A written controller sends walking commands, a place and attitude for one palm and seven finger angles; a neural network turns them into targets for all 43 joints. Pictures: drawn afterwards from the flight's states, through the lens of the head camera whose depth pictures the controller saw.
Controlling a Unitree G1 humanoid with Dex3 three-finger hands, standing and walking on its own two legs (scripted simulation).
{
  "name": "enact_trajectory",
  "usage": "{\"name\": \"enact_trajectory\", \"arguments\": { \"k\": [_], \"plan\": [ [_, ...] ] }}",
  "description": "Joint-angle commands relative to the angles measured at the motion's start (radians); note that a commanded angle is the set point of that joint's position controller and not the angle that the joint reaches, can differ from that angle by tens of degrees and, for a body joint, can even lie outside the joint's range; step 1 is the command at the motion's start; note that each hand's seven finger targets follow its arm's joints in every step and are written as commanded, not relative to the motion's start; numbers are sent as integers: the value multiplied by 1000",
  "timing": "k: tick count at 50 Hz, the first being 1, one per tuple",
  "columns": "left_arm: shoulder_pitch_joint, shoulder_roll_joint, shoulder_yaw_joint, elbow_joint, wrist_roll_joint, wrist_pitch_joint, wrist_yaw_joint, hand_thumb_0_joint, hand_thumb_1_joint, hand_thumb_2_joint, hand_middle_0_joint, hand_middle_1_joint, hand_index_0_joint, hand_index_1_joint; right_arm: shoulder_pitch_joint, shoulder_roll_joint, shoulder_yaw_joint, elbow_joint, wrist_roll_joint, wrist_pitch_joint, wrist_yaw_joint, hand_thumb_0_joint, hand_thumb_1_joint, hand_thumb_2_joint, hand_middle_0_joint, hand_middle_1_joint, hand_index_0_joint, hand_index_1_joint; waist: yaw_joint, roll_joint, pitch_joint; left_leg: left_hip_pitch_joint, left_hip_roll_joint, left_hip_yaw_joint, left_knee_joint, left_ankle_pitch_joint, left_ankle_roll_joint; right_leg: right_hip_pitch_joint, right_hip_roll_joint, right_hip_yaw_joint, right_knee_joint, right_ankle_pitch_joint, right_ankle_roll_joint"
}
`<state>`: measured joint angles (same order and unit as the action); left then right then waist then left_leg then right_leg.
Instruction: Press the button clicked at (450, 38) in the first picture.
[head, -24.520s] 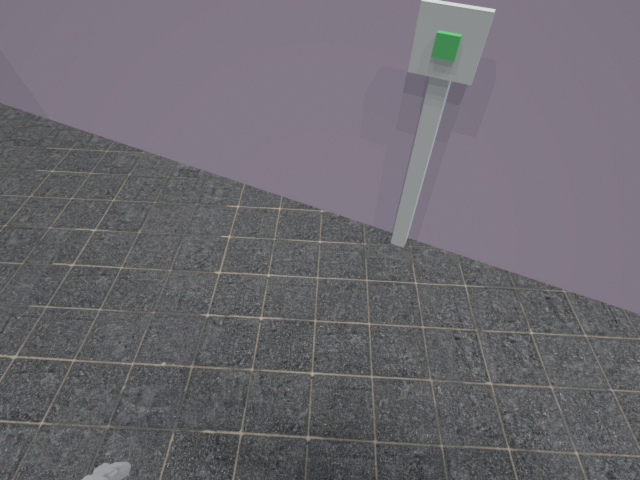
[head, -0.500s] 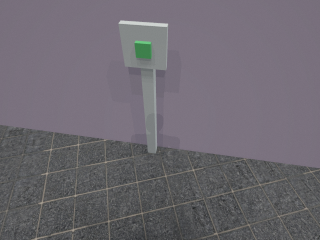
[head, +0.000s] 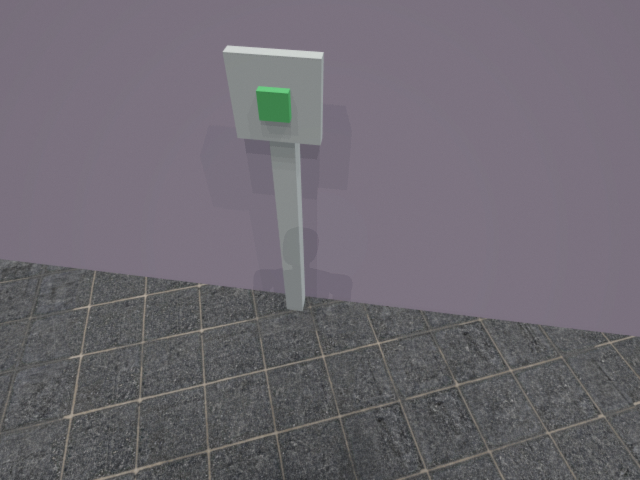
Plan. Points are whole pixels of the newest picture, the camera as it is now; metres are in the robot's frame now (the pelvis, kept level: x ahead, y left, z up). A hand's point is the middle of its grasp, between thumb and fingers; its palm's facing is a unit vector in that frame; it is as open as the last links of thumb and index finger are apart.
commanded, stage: stand and wait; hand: left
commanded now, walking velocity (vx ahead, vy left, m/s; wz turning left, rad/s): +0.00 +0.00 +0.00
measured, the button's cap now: (274, 104) +0.77 +0.13 +0.07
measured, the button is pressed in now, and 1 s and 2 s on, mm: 0 0 0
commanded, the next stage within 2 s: none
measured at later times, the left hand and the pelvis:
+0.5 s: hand out of the picture +0.01 +0.17 -0.17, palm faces +0.02 -0.98 -0.21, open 7.4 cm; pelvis +0.01 -0.01 +0.00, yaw +0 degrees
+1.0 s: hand out of the picture +0.05 +0.18 -0.17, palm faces +0.00 -0.97 -0.24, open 7.4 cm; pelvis +0.03 -0.02 +0.00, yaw +0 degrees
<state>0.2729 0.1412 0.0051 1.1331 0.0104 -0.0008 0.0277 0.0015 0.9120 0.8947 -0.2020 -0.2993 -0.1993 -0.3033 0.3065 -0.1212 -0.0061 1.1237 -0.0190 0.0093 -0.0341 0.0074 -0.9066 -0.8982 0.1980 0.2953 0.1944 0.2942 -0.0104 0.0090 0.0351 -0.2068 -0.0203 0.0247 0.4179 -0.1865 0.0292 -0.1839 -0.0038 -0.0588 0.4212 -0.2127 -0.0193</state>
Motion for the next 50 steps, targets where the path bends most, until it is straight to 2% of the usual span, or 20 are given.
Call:
{"name": "enact_trajectory", "arguments": {
  "k": [1,6,13,17,22,24,28,34,37,41,43,44,50],
  "plan": [
    [73,107,23,-16,0,-10,10,0,900,900,-200,-300,-200,-300,68,-96,-15,-20,3,-13,-3,0,-900,-900,200,300,200,300,7,4,52,-20,108,-112,-95,8,12,-30,-97,101,-102,-27,-38],
    [72,111,24,-11,-1,-13,11,0,900,900,-200,-300,-200,-300,60,-106,-17,-17,4,-16,-5,0,-900,-900,200,300,200,300,6,-7,32,5,114,-110,-91,43,13,-20,-98,101,-102,2,-38],
    [58,122,25,-5,-1,-14,10,0,900,900,-200,-300,-200,-300,43,-121,-18,-12,5,-14,-6,0,-900,-900,200,300,200,300,3,-6,53,10,114,-106,-92,41,10,-24,-99,105,-114,-7,-38],
    [52,131,26,-3,-1,-17,10,0,900,900,-200,-300,-200,-300,32,-130,-19,-13,5,-17,-6,0,-900,-900,200,300,200,300,4,1,28,29,119,-105,-89,76,10,-4,-101,102,-111,33,-38],
    [39,138,26,-4,-1,-16,9,0,900,900,-200,-300,-200,-300,13,-141,-18,-12,5,-17,-6,0,-900,-900,200,300,200,300,5,10,48,27,123,-107,-96,77,9,-5,-101,105,-117,37,-37],
    [39,146,27,-4,0,-19,9,0,900,900,-200,-300,-200,-300,3,-150,-20,-14,7,-18,-6,0,-900,-900,200,300,200,300,7,-15,47,38,124,-103,-94,85,9,-9,-101,107,-120,47,-37],
    [22,152,28,-7,-1,-19,8,0,900,900,-200,-300,-200,-300,-9,-158,-19,-13,4,-19,-6,0,-900,-900,200,300,200,300,6,4,39,42,124,-103,-99,92,6,5,-104,109,-122,58,-36],
    [7,169,30,-12,0,-22,7,0,900,900,-200,-300,-200,-300,-29,-176,-22,-16,6,-18,-4,0,-900,-900,200,300,200,300,7,-13,32,54,126,-99,-100,92,5,9,-105,112,-132,62,-38],
    [-7,175,32,-13,-1,-23,7,0,900,900,-200,-300,-200,-300,-32,-177,-20,-12,4,-21,-5,0,-900,-900,200,300,200,300,6,8,15,59,128,-100,-102,118,3,31,-108,112,-125,102,-38],
    [-17,183,32,-15,-1,-24,7,0,900,900,-200,-300,-200,-300,-37,-185,-21,-12,5,-22,-5,0,-900,-900,200,300,200,300,6,-12,17,64,132,-99,-105,130,2,37,-108,112,-127,125,-38],
    [-19,190,34,-16,-2,-26,7,0,900,900,-200,-300,-200,-300,-41,-191,-22,-12,5,-24,-5,0,-900,-900,200,300,200,300,7,-9,-8,77,132,-97,-102,149,1,54,-111,115,-124,153,-39],
    [-16,194,35,-19,-1,-27,7,0,900,900,-200,-300,-200,-300,-45,-197,-22,-15,7,-23,-5,0,-900,-900,200,300,200,300,7,-22,-7,83,133,-94,-98,153,1,50,-109,113,-125,164,-40],
    [-33,205,35,-19,-2,-27,7,0,900,900,-200,-300,-200,-300,-53,-202,-22,-13,6,-20,-5,0,-900,-900,200,300,200,300,5,-4,9,81,132,-93,-103,146,-3,52,-114,114,-134,171,-40]
  ]
}}
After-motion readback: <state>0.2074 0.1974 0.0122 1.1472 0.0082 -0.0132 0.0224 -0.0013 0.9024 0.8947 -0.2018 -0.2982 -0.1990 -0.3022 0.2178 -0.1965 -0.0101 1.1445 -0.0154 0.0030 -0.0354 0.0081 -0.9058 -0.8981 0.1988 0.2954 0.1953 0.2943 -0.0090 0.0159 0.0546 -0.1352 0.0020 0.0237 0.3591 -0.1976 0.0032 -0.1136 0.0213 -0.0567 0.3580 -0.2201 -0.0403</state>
